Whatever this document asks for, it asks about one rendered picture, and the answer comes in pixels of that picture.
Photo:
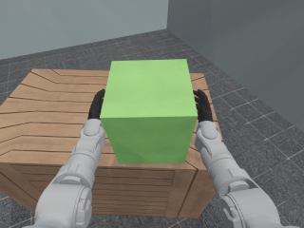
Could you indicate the pedestal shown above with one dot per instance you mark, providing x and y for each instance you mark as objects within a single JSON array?
[{"x": 40, "y": 124}]

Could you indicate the left robot forearm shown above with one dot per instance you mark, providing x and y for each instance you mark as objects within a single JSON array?
[{"x": 84, "y": 158}]

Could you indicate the robot right upper arm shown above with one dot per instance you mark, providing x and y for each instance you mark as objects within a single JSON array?
[{"x": 249, "y": 208}]

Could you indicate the carton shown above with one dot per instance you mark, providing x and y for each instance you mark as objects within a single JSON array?
[{"x": 149, "y": 111}]

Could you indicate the robot right hand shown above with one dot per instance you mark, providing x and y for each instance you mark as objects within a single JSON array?
[{"x": 203, "y": 107}]

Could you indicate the robot left upper arm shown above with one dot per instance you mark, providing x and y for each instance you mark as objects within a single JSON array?
[{"x": 64, "y": 206}]

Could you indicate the robot left hand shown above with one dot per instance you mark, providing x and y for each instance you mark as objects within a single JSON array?
[{"x": 96, "y": 106}]

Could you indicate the right robot forearm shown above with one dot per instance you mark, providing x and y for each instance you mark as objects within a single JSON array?
[{"x": 226, "y": 175}]

